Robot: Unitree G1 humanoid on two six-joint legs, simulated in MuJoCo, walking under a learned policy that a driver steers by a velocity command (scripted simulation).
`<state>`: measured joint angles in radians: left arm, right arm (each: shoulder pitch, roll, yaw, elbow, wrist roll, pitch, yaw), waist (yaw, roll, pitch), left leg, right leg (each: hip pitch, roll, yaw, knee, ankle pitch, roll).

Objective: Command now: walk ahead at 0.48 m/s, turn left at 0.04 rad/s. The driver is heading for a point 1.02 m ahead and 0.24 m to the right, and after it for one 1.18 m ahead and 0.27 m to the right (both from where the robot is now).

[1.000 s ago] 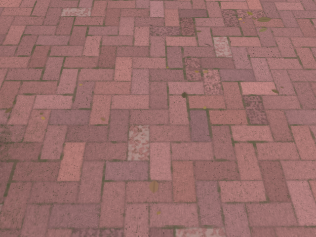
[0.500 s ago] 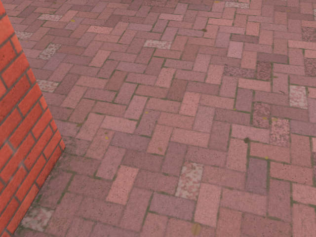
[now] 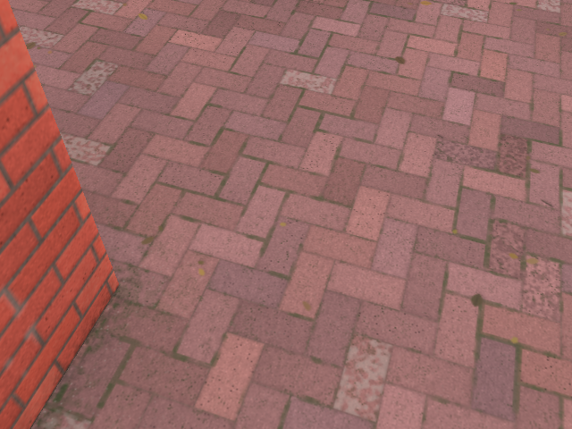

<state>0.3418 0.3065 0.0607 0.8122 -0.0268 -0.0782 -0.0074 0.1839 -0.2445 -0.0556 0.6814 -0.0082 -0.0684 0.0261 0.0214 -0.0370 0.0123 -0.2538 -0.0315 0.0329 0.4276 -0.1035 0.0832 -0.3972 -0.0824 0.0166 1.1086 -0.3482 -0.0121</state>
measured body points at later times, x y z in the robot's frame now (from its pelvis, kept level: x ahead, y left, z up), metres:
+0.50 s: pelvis +0.29 -0.04 +0.00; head +0.31 -0.05 +0.45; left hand +0.39 +0.23 -0.11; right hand +0.40 -0.31 -0.12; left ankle +0.24 +0.10 -0.66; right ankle +0.35 -0.13 -0.74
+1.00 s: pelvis +0.54 +0.04 +0.01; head +0.56 +0.06 +0.45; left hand +0.65 +0.32 -0.12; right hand +0.62 -0.24 -0.10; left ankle +0.56 +0.14 -0.74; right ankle +0.51 -0.11 -0.65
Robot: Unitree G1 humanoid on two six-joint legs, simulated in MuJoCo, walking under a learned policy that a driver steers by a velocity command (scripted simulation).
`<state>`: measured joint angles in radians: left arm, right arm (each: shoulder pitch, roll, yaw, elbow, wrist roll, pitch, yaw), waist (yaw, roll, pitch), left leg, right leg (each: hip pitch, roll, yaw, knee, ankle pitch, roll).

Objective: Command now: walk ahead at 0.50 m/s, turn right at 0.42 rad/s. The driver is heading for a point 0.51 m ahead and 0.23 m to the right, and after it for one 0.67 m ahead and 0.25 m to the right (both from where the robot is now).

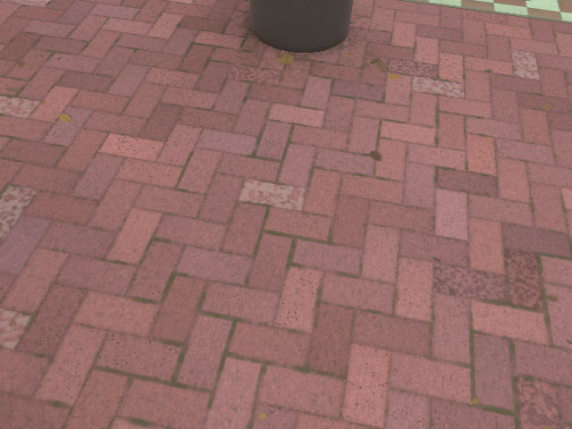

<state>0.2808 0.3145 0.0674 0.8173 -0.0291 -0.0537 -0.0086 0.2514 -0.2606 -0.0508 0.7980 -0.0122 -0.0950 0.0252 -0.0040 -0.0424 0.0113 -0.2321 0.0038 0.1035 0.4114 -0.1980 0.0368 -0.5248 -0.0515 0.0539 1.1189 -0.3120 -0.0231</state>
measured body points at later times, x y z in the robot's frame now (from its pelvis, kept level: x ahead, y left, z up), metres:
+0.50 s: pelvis +0.27 -0.08 -0.01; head +0.31 -0.09 +0.44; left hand +0.47 +0.16 -0.12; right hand +0.30 -0.38 -0.12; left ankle +0.20 +0.10 -0.64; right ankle +0.31 -0.15 -0.74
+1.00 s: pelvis +0.56 -0.13 +0.00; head +0.59 -0.13 +0.44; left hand +0.79 +0.06 -0.13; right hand +0.51 -0.42 -0.11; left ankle +0.66 -0.06 -0.74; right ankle +0.45 -0.21 -0.66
